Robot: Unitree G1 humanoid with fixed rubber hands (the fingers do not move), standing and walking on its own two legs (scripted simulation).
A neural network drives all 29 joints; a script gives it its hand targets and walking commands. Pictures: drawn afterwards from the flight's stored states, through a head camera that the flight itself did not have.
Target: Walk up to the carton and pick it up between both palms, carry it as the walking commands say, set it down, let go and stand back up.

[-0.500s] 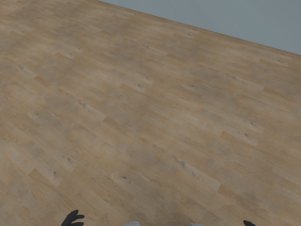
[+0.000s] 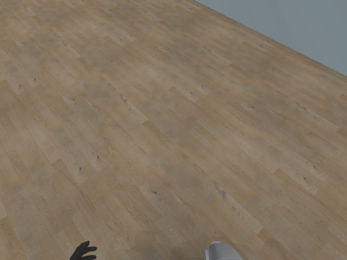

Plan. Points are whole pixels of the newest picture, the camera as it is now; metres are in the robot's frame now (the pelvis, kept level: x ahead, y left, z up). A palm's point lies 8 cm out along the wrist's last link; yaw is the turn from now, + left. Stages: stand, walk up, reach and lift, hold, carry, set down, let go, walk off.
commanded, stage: walk up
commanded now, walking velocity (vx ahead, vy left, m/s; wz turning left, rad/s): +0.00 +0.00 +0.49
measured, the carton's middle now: out of the picture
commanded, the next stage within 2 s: none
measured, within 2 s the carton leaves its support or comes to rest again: neither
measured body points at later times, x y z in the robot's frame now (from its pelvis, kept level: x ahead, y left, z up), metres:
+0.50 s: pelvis +0.02 -0.05 +0.00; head +0.07 -0.06 +0.44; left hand +0.07 +0.23 -0.11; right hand +0.20 -0.27 -0.14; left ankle -0.02 +0.06 -0.70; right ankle +0.01 -0.15 -0.73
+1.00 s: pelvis +0.03 -0.05 +0.00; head +0.08 -0.01 +0.45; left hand +0.05 +0.24 -0.13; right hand +0.18 -0.28 -0.13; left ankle -0.02 +0.03 -0.73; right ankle +0.11 -0.20 -0.69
